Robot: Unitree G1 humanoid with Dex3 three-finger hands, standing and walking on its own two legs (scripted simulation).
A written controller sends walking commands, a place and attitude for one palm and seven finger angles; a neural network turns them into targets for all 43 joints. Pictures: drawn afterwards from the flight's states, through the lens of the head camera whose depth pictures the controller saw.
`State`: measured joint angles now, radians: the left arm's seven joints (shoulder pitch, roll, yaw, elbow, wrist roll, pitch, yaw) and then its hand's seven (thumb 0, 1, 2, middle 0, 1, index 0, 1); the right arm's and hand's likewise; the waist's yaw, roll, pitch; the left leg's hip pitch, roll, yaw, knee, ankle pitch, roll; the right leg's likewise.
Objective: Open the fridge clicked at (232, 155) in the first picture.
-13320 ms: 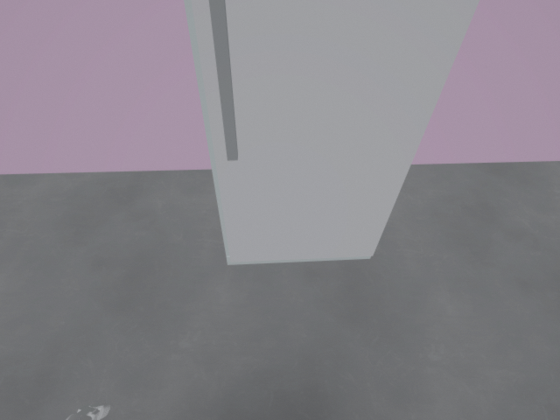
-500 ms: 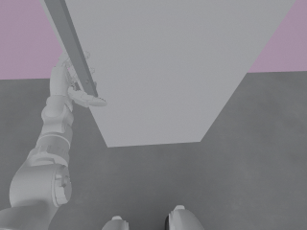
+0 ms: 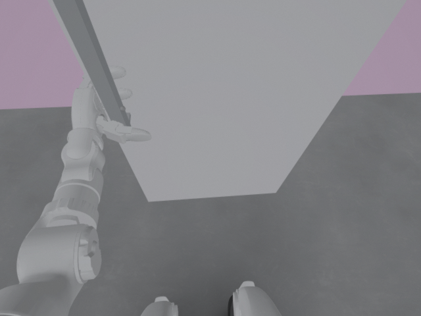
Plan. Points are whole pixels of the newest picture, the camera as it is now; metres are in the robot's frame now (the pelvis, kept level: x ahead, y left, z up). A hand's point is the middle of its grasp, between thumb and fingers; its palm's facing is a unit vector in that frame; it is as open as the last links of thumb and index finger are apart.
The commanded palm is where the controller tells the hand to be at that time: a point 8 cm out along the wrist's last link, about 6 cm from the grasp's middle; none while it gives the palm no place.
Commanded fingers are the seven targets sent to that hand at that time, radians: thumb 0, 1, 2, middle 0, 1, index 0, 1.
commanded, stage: grip the handle and tug to test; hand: left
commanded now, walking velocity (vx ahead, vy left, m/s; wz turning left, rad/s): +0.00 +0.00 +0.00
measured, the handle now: (90, 34) +0.53 +0.17 +0.20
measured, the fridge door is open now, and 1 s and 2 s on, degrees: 0 0 5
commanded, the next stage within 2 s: pull the door a little, standing still in 1.30 s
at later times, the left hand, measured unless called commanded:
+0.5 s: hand (120, 110) +0.48 +0.15 +0.08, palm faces +0.01 -1.00 -0.01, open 6.5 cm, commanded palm +0.45 +0.19 +0.09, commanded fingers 0.00 0.90 0.90 -0.45 -1.40 -0.45 -1.40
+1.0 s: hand (121, 111) +0.48 +0.14 +0.08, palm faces +0.03 -1.00 -0.01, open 6.0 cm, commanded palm +0.44 +0.19 +0.09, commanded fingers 0.00 0.90 0.90 -0.45 -1.40 -0.45 -1.40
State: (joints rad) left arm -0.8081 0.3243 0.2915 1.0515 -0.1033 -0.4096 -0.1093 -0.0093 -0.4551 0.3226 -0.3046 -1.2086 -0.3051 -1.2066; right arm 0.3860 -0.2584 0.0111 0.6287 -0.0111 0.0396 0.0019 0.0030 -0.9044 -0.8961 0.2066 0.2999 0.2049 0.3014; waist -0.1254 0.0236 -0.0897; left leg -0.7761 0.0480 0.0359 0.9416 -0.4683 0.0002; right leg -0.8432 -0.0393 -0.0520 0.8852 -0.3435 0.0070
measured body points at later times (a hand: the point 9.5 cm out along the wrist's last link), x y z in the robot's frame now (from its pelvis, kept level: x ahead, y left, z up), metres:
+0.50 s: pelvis +0.00 +0.00 +0.00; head +0.10 +0.00 +0.44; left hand +0.47 +0.20 +0.08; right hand +0.05 -0.27 -0.12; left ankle -0.01 +0.12 -0.68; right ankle +0.04 -0.13 -0.68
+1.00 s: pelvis +0.00 +0.00 +0.00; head +0.10 +0.00 +0.44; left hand +0.47 +0.20 +0.08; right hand +0.03 -0.26 -0.12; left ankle -0.01 +0.12 -0.68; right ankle +0.04 -0.13 -0.68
